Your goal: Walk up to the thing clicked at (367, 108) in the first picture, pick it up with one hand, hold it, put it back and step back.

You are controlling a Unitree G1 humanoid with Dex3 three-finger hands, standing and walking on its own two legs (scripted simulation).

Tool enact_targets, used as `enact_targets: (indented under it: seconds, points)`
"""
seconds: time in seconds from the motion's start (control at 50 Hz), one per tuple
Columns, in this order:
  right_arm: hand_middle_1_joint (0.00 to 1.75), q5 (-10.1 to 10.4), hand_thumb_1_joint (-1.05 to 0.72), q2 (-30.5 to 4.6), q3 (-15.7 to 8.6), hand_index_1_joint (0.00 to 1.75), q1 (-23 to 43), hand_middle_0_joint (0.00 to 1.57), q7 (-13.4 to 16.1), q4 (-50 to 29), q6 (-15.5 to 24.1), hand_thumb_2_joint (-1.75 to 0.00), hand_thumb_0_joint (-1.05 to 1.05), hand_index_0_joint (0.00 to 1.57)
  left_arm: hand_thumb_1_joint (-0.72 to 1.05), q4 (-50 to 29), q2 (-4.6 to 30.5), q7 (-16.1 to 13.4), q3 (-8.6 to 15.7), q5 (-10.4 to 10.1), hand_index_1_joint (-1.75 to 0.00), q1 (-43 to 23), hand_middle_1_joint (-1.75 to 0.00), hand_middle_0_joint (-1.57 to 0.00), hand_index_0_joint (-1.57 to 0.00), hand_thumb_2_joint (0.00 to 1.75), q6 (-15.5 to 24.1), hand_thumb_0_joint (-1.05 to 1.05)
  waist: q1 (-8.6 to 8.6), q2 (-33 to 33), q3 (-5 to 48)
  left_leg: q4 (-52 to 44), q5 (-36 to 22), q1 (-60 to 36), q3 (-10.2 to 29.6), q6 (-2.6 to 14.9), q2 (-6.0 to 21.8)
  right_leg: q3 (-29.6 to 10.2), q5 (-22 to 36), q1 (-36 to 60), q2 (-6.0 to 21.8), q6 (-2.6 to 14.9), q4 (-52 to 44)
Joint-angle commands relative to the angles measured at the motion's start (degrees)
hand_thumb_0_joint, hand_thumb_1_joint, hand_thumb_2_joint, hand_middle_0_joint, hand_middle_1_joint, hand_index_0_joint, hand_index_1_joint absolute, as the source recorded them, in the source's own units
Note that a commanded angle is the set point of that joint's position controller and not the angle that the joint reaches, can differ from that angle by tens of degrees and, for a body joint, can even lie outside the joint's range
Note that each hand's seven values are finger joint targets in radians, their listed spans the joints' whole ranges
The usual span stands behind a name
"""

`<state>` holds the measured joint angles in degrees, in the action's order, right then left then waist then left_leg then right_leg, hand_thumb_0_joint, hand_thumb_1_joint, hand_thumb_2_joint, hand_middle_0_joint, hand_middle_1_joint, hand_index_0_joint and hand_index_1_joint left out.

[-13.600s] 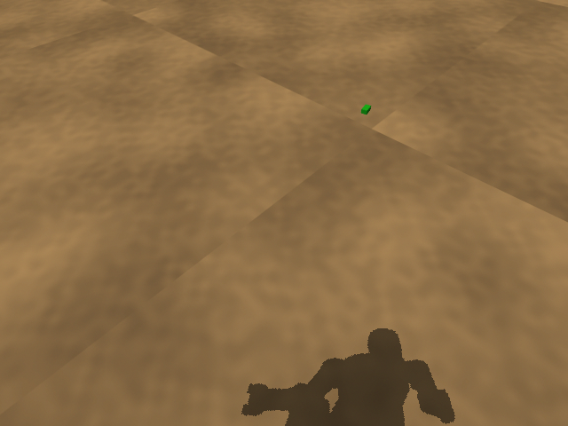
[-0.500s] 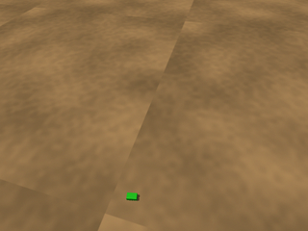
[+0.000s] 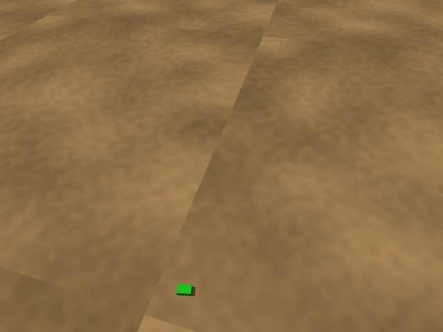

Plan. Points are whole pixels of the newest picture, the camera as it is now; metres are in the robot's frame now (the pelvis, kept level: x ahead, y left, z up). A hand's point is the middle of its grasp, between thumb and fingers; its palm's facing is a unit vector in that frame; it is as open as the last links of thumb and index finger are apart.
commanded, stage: walk up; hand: left
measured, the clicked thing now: (184, 289) +0.42 +0.23 -0.77
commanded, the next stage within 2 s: stand in 0.74 s
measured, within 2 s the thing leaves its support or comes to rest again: neither
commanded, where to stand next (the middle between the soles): +0.04 -0.02 m, yaw +0 degrees
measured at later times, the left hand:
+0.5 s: hand out of the picture +0.08 +0.25 -0.16, palm faces +0.00 -0.94 -0.34, open 7.3 cm
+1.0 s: hand out of the picture +0.06 +0.25 -0.15, palm faces -0.03 -0.94 -0.35, open 7.3 cm
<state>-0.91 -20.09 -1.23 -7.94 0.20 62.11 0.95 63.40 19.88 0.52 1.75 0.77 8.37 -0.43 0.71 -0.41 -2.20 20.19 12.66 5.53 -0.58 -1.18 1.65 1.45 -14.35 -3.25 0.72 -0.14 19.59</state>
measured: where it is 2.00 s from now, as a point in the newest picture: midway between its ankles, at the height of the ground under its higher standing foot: outside the picture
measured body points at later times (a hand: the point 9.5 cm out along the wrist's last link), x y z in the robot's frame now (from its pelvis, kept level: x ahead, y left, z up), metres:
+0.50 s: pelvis +0.00 -0.01 +0.00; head +0.01 +0.00 +0.45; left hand +0.08 +0.30 -0.13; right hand +0.08 -0.31 -0.13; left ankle -0.02 +0.13 -0.75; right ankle -0.04 -0.12 -0.75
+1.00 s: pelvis -0.02 +0.00 +0.00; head +0.00 +0.00 +0.45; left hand +0.06 +0.30 -0.13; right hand +0.06 -0.30 -0.13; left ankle -0.02 +0.13 -0.75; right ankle -0.04 -0.12 -0.75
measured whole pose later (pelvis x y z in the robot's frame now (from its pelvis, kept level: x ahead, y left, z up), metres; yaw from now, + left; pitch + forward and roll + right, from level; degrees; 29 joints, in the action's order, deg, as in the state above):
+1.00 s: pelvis -0.02 +0.00 +0.00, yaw -1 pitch -2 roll +0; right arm -0.5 -19.9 0.0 -6.4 0.0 63.1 0.1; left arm 63.4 19.6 0.0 0.4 0.4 6.4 0.4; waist 0.2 0.7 -4.0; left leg 17.9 10.1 5.3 -1.5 -1.4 2.2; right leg 0.5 -11.6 -3.5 0.2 -0.1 17.5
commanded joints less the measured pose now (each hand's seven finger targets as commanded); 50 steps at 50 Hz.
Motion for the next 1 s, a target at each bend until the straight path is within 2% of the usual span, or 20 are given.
enact_targets:
  seconds: [0.0,0.1,0.32,0.34,0.42,0.46,0.54,0.56,0.64,0.68,0.7,0.72,0.82,0.9,0.98]
  points:
    - [0.3,-0.1,-0.9,-11.92,-2.2,0.3,1.89,0.2,0.94,-4.15,1.34,-0.9,0.0,0.2,0.9,-4.15,12.23,-0.72,2.64,0.08,-0.3,-2.1,-0.3,-0.2,-0.2,0.9,1.24,0.0,-0.31,-0.16,3.56,-0.85,-15.9,-1.24,2.6,3.29,5.23,-4.45,18.27,0.18,6.12,2.08,-2.33]
    - [0.3,0.07,-0.9,-12.09,-2.38,0.3,1.5,0.2,1.09,-4.14,1.33,-0.9,0.0,0.2,0.9,-4.19,12.3,-0.79,2.77,-0.02,-0.3,-2.2,-0.3,-0.2,-0.2,0.9,1.15,0.0,-0.37,0.15,3.99,-0.66,-18.59,-2.56,2.76,3.52,5.79,-4.22,20.2,0.19,5.97,2.25,-1.18]
    - [0.3,0.05,-0.9,-12.05,-2.17,0.3,1.95,0.2,1.12,-4.18,1.39,-0.9,0.0,0.2,0.9,-4.64,12.21,-0.58,2.76,0.01,-0.3,-3.15,-0.3,-0.2,-0.2,0.9,1.02,0.0,-0.28,0.21,3.26,-1.81,-15.13,-1.31,2.5,3.23,5.48,-4.76,16.76,0.5,5.63,2.4,-1.81]
    - [0.3,-0.05,-0.9,-12.11,-2.11,0.3,2.55,0.2,1.05,-4.32,1.44,-0.9,0.0,0.2,0.9,-4.51,12.1,-0.6,2.71,0.03,-0.3,-2.54,-0.3,-0.2,-0.2,0.9,1.02,0.0,0.06,0.48,3.58,-1.63,-15.51,-1.92,2.35,3.41,5.56,-4.66,17.33,0.31,5.61,2.32,-1.68]
    - [0.3,-0.03,-0.9,-12.11,-2.2,0.3,1.79,0.2,1.1,-4.18,1.44,-0.9,0.0,0.2,0.9,-4.58,12.5,-0.63,2.92,0.04,-0.3,-3.17,-0.3,-0.2,-0.2,0.9,1.0,0.0,-0.34,-0.23,3.77,-1.31,-16.35,-2.21,2.18,3.33,5.57,-4.76,18.3,0.23,5.54,2.4,-1.36]
    - [0.3,-0.08,-0.9,-11.97,-2.06,0.3,2.64,0.2,1.04,-4.37,1.42,-0.9,0.0,0.2,0.9,-4.62,12.12,-0.62,2.72,-0.02,-0.3,-2.58,-0.3,-0.2,-0.2,0.9,1.02,0.0,0.03,-0.17,3.33,-1.18,-15.42,-2.19,1.94,3.51,5.41,-4.78,17.98,-0.35,5.45,2.23,-1.87]
    - [0.3,-0.01,-0.9,-11.86,-2.05,0.3,1.93,0.2,1.02,-4.11,1.35,-0.9,0.0,0.2,0.9,-4.82,12.39,-0.57,2.82,-0.03,-0.3,-3.52,-0.3,-0.2,-0.2,0.9,1.04,0.0,-0.32,-0.07,2.65,-1.74,-13.69,-1.85,2.0,3.05,5.2,-5.44,16.16,-1.11,5.49,2.52,-1.96]
    - [0.3,-0.08,-0.9,-12.22,-2.19,0.3,1.6,0.2,1.04,-4.02,1.41,-0.9,0.0,0.2,0.9,-4.99,12.41,-0.55,2.79,0.13,-0.3,-3.72,-0.3,-0.2,-0.2,0.9,1.02,0.0,-0.64,0.25,3.1,-1.88,-13.95,-1.69,2.28,3.38,5.63,-5.32,16.25,-0.23,5.64,2.67,-1.78]
    - [0.3,0.01,-0.9,-12.1,-2.13,0.3,1.54,0.2,1.08,-4.04,1.56,-0.9,0.0,0.2,0.9,-4.7,12.19,-0.51,2.85,-0.06,-0.3,-2.7,-0.3,-0.2,-0.2,0.9,0.98,0.0,-0.13,0.49,3.2,-1.83,-16.1,-2.42,2.27,3.49,5.83,-4.96,17.18,-0.6,5.26,2.42,-1.29]
    - [0.3,-0.03,-0.9,-12.01,-2.16,0.3,1.58,0.2,1.11,-4.01,1.49,-0.9,0.0,0.2,0.9,-4.72,12.34,-0.48,2.83,0.03,-0.3,-3.26,-0.3,-0.2,-0.2,0.9,0.96,0.0,-0.41,-0.07,2.69,-1.82,-15.0,-2.03,2.1,3.42,5.66,-5.34,16.71,-0.84,5.35,2.59,-1.68]
    - [0.3,0.03,-0.9,-12.03,-2.18,0.3,1.62,0.2,1.11,-4.11,1.46,-0.9,0.0,0.2,0.9,-4.69,12.25,-0.51,2.89,-0.08,-0.3,-2.92,-0.3,-0.2,-0.2,0.9,0.92,0.0,-0.27,0.23,2.38,-2.01,-14.42,-1.95,2.12,3.25,5.64,-5.06,16.13,-1.05,5.2,2.47,-1.69]
    - [0.3,0.3,-0.9,-11.66,-1.59,0.3,3.59,0.2,1.07,-3.95,1.04,-0.9,0.0,0.2,0.9,-4.44,11.7,-0.83,1.97,-0.24,-0.3,-3.53,-0.3,-0.2,-0.2,0.9,1.41,0.0,-0.18,2.35,-0.12,-2.07,-16.39,-0.76,2.81,2.48,6.14,-6.23,19.0,-2.21,6.93,1.82,-3.65]
    - [0.3,0.41,-0.9,-11.62,-1.26,0.3,2.69,0.2,0.89,-3.33,0.62,-0.9,0.0,0.2,0.9,-3.91,12.3,-1.17,1.81,-0.14,-0.3,-3.57,-0.3,-0.2,-0.2,0.9,1.92,0.0,-0.64,0.46,3.02,-2.49,-15.48,-2.64,3.08,2.39,6.33,-5.96,19.18,-0.58,6.89,1.37,-4.13]
    - [0.3,0.42,-0.9,-11.72,-1.07,0.3,2.9,0.2,0.71,-2.68,0.61,-0.9,0.0,0.2,0.9,-3.47,12.28,-1.19,1.48,-0.27,-0.3,-3.42,-0.3,-0.2,-0.2,0.9,2.12,0.0,-0.66,-0.27,4.19,-2.96,-14.3,-3.9,3.34,2.27,6.48,-5.8,17.28,-0.82,6.88,1.31,-4.59]
    - [0.3,0.27,-0.9,-11.85,-0.96,0.3,2.92,0.2,0.47,-2.06,0.53,-0.9,0.0,0.2,0.9,-3.09,12.27,-1.17,1.18,-0.12,-0.3,-3.56,-0.3,-0.2,-0.2,0.9,2.08,0.0,-0.72,0.0,2.92,-4.13,-10.81,-2.28,3.65,2.21,6.43,-5.9,13.82,-1.41,6.83,1.13,-5.55]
